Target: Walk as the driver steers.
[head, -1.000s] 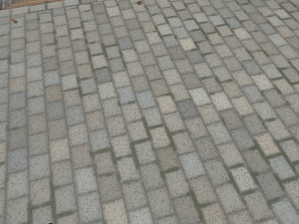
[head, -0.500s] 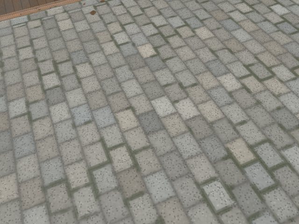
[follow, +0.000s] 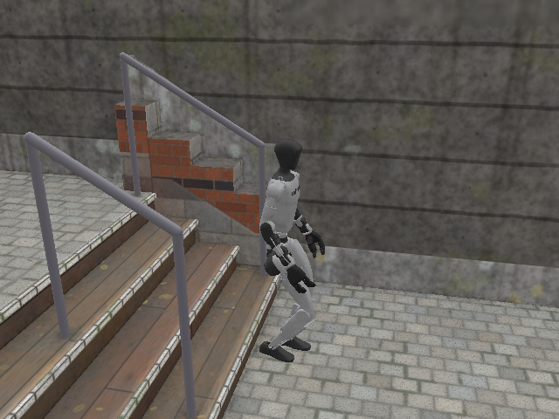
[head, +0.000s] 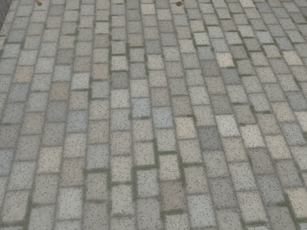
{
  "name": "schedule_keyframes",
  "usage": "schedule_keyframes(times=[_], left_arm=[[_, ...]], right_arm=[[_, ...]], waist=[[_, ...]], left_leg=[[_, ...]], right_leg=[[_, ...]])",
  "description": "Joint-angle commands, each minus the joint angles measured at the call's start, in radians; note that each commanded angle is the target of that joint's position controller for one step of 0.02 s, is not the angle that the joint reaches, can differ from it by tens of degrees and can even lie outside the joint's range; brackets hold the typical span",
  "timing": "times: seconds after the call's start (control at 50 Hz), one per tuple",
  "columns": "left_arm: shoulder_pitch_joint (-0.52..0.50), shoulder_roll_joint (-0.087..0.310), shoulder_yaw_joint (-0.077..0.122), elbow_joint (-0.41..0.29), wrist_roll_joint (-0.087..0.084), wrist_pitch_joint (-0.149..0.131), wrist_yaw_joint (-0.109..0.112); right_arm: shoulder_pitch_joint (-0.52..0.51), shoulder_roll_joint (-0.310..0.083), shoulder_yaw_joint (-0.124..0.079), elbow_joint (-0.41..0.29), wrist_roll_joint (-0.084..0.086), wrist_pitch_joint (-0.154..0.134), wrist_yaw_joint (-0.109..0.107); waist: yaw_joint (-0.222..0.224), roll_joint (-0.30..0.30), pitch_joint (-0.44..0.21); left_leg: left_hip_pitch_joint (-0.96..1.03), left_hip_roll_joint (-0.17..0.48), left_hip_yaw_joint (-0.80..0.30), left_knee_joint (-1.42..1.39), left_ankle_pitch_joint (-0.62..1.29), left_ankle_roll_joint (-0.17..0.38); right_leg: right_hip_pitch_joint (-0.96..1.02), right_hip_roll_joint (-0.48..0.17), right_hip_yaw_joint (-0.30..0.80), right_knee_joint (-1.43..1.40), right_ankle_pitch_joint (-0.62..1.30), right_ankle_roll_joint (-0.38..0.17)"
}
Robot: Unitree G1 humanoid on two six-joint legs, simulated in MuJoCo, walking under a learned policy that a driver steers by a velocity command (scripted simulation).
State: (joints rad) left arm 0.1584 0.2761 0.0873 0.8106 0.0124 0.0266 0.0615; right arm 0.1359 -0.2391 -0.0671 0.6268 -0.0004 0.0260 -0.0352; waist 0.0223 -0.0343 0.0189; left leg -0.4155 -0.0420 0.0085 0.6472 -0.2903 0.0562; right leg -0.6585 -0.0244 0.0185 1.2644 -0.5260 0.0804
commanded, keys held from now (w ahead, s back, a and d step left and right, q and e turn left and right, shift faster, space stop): q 0.18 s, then no key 0.28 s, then w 0.54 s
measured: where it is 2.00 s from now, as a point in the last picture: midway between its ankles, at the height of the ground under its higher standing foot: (134, 154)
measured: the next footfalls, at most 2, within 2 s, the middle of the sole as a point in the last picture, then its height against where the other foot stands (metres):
right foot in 0.30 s outside the picture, level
right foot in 1.12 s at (162, 211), level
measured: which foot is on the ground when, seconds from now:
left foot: down 0.00-1.00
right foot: up 0.00-0.28, down 0.30-0.72, up 0.74-1.00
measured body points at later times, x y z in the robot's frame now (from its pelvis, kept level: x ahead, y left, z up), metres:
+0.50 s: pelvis +0.09 -0.03 +0.00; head +0.10 -0.04 +0.45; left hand +0.21 +0.22 -0.10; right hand +0.28 -0.25 -0.10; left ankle +0.04 +0.10 -0.72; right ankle +0.13 -0.14 -0.72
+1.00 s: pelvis +0.25 +0.03 +0.01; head +0.29 +0.06 +0.46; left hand +0.44 +0.29 -0.07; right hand +0.28 -0.24 -0.11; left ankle +0.08 +0.09 -0.72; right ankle +0.44 -0.07 -0.67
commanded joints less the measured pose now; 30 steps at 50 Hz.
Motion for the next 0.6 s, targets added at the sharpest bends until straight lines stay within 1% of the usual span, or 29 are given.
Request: schedule_keyframes(times=[0.02,0.04,0.06,0.08,0.1,0.12,0.16,0.18,0.2,0.24,0.26,0.28,0.3,0.32,0.34,0.36,0.38,0.4,0.42,0.44,0.46,0.48,0.5,0.52,0.54,0.56,0.58,0.6], left_arm=[[-0.081,0.076,0.013,-0.116,0.024,0.004,0.014],[-0.067,0.062,0.01,-0.114,0.02,0.013,0.01],[-0.062,0.044,0.006,-0.124,0.018,0.013,0.005],[-0.077,0.018,-0.004,-0.137,0.017,0.009,-0.003],[-0.093,0.01,-0.008,-0.153,0.014,0.007,-0.012],[-0.122,0.002,-0.013,-0.168,0.011,0.007,-0.017],[-0.19,-0.005,-0.019,-0.202,0.003,0.007,-0.022],[-0.214,0.001,-0.018,-0.215,-0.003,0.006,-0.024],[-0.217,0.01,-0.017,-0.22,-0.008,0.002,-0.026],[-0.203,0.028,-0.011,-0.222,-0.014,-0.01,-0.034],[-0.182,0.027,-0.01,-0.219,-0.016,-0.017,-0.041],[-0.144,0.014,-0.01,-0.209,-0.015,-0.026,-0.048],[-0.119,0.027,-0.006,-0.205,-0.009,-0.029,-0.053],[-0.054,0.094,0.007,-0.204,0.02,-0.033,-0.056],[-0.057,0.099,0.008,-0.17,0.038,-0.028,-0.065],[-0.076,0.009,-0.015,-0.177,0.035,-0.031,-0.071],[-0.127,-0.03,-0.029,-0.191,0.028,-0.034,-0.072],[-0.161,-0.019,-0.027,-0.195,0.02,-0.029,-0.069],[-0.173,0.005,-0.02,-0.199,0.01,-0.03,-0.068],[-0.154,0.014,-0.018,-0.19,0.007,-0.031,-0.068],[-0.126,0.023,-0.017,-0.185,0.005,-0.033,-0.069],[-0.107,0.01,-0.021,-0.184,0.004,-0.035,-0.07],[-0.103,0.008,-0.02,-0.192,-0.001,-0.036,-0.072],[-0.08,0.027,-0.013,-0.192,-0.012,-0.036,-0.071],[-0.044,0.051,-0.002,-0.188,-0.022,-0.036,-0.069],[0.001,0.067,0.004,-0.183,-0.028,-0.039,-0.066],[0.043,0.082,0.009,-0.174,-0.034,-0.046,-0.066],[0.076,0.091,0.012,-0.167,-0.037,-0.053,-0.065]], right_arm=[[-0.059,-0.164,-0.043,-0.079,0.021,0.014,-0.024],[-0.07,-0.158,-0.034,-0.081,0.015,0.016,-0.024],[-0.07,-0.167,-0.037,-0.076,0.012,0.018,-0.024],[-0.061,-0.151,-0.03,-0.073,0.012,0.019,-0.026],[-0.046,-0.149,-0.028,-0.069,0.018,0.021,-0.027],[-0.034,-0.154,-0.029,-0.066,0.022,0.024,-0.03],[0.003,-0.172,-0.036,-0.06,0.022,0.028,-0.034],[0.016,-0.183,-0.04,-0.058,0.019,0.029,-0.033],[0.026,-0.187,-0.042,-0.053,0.017,0.028,-0.032],[0.038,-0.164,-0.033,-0.049,0.01,0.023,-0.024],[0.04,-0.144,-0.026,-0.048,0.011,0.02,-0.02],[0.027,-0.116,-0.015,-0.047,0.013,0.018,-0.019],[0.063,-0.079,-0.005,-0.039,0.01,0.011,-0.018],[0.109,-0.026,0.008,-0.039,-0.014,0.002,-0.01],[0.18,-0.016,0.009,-0.052,0.002,-0.013,-0.003],[0.137,-0.091,-0.009,-0.048,0.004,-0.021,-0.002],[0.097,-0.121,-0.022,-0.043,0.006,-0.019,-0.003],[0.084,-0.097,-0.019,-0.03,-0.006,-0.012,-0.001],[0.084,-0.087,-0.019,-0.027,-0.017,-0.007,0.007],[0.094,-0.067,-0.015,-0.021,-0.021,-0.004,0.018],[0.096,-0.061,-0.012,-0.022,-0.017,-0.003,0.028],[0.13,-0.054,-0.013,-0.003,-0.012,-0.006,0.033],[0.131,-0.052,-0.013,0.003,-0.002,-0.009,0.035],[0.126,-0.059,-0.017,0.003,0.005,-0.015,0.034],[0.119,-0.069,-0.021,-0.005,0.008,-0.023,0.033],[0.106,-0.065,-0.021,-0.014,0.013,-0.035,0.034],[0.09,-0.056,-0.019,-0.025,0.018,-0.048,0.035],[0.069,-0.051,-0.017,-0.035,0.022,-0.06,0.035]], waist=[[0.008,0.085,-0.162],[0.019,0.066,-0.17],[0.03,0.06,-0.159],[0.027,0.07,-0.162],[0.021,0.081,-0.159],[0.009,0.099,-0.143],[-0.021,0.14,-0.103],[-0.03,0.163,-0.085],[-0.033,0.189,-0.084],[-0.036,0.23,-0.092],[-0.028,0.245,-0.101],[0.001,0.239,-0.107],[0.006,0.213,-0.109],[-0.005,0.074,-0.182],[-0.087,-0.199,-0.237],[-0.06,-0.218,-0.21],[-0.062,-0.181,-0.161],[-0.077,-0.134,-0.156],[-0.082,-0.112,-0.136],[-0.084,-0.09,-0.129],[-0.074,-0.058,-0.102],[-0.066,-0.013,-0.101],[-0.059,-0.007,-0.084],[-0.045,-0.011,-0.07],[-0.035,-0.033,-0.056],[-0.02,-0.049,-0.032],[-0.01,-0.076,-0.011],[-0.001,-0.094,0.014]], left_leg=[[0.249,0.28,-0.343,-0.232,0.593,0.191],[0.177,0.248,-0.303,-0.228,0.613,0.18],[0.128,0.217,-0.274,-0.221,0.568,0.167],[0.109,0.19,-0.259,-0.203,0.501,0.16],[0.078,0.175,-0.262,-0.201,0.425,0.154],[0.063,0.162,-0.272,-0.201,0.34,0.148],[0.048,0.158,-0.328,-0.218,0.18,0.151],[0.044,0.159,-0.359,-0.226,0.124,0.155],[0.046,0.169,-0.38,-0.233,0.087,0.162],[0.053,0.174,-0.405,-0.207,0.117,0.165],[0.06,0.17,-0.416,-0.187,0.149,0.16],[0.052,0.149,-0.41,-0.158,0.16,0.136],[0.027,0.121,-0.404,-0.128,0.146,0.091],[-0.049,0.044,-0.334,0.041,0.012,0.023],[-0.137,-0.014,-0.256,0.095,-0.199,-0.046],[-0.126,0.035,-0.238,0.097,-0.241,-0.091],[-0.072,0.062,-0.211,0.06,-0.168,-0.104],[0.008,0.061,-0.182,0.003,-0.091,-0.103],[0.094,0.056,-0.171,-0.042,-0.025,-0.098],[0.151,0.056,-0.162,-0.064,0.022,-0.09],[0.163,0.052,-0.16,-0.08,0.04,-0.077],[0.144,0.045,-0.152,-0.088,-0.008,-0.059],[0.117,0.034,-0.137,-0.092,-0.062,-0.04],[0.085,0.016,-0.113,-0.069,-0.126,-0.027],[0.037,0.004,-0.091,-0.034,-0.176,-0.016],[-0.022,0.0,-0.075,0.008,-0.182,-0.008],[-0.083,0.005,-0.061,0.057,-0.174,-0.003],[-0.123,0.017,-0.047,0.094,-0.164,0.0]], right_leg=[[-0.199,-0.003,0.077,0.016,0.202,-0.004],[-0.12,0.011,0.066,0.005,0.272,-0.003],[-0.079,0.019,0.056,-0.045,0.32,-0.001],[-0.043,0.021,0.052,-0.106,0.367,0.004],[-0.003,0.025,0.053,-0.16,0.412,0.011],[0.017,0.031,0.048,-0.223,0.438,0.017],[0.039,0.042,0.051,-0.337,0.428,0.019],[0.052,0.05,0.051,-0.378,0.387,0.017],[0.082,0.053,0.053,-0.412,0.348,0.012],[0.173,0.064,0.039,-0.485,0.254,-0.008],[0.236,0.066,0.03,-0.55,0.23,-0.023],[0.335,0.057,0.021,-0.689,0.298,-0.044],[0.445,0.015,0.038,-0.791,0.409,-0.064],[0.623,-0.148,0.193,-0.785,0.713,-0.128],[0.673,-0.257,0.384,-0.811,0.769,-0.293],[0.609,-0.282,0.463,-0.875,0.629,-0.364],[0.548,-0.238,0.404,-0.881,0.554,-0.332],[0.49,-0.181,0.332,-0.873,0.492,-0.279],[0.418,-0.14,0.271,-0.871,0.428,-0.232],[0.381,-0.108,0.217,-0.865,0.355,-0.19],[0.359,-0.077,0.176,-0.855,0.316,-0.162],[0.384,-0.048,0.133,-0.851,0.227,-0.142],[0.4,-0.03,0.117,-0.837,0.15,-0.139],[0.41,-0.028,0.121,-0.832,0.063,-0.156],[0.428,-0.051,0.16,-0.842,-0.031,-0.189],[0.447,-0.095,0.233,-0.87,-0.109,-0.228],[0.471,-0.156,0.333,-0.906,-0.164,-0.276],[0.473,-0.213,0.426,-0.933,-0.17,-0.321]])
Velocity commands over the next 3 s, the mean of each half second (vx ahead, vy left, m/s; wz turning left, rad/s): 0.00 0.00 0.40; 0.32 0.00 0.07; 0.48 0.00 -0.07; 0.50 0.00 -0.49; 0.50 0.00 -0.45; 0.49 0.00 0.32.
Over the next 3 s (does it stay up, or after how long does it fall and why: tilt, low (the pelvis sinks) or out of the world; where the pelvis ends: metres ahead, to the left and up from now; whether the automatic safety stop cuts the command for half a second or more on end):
stays up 1.31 0.01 0.02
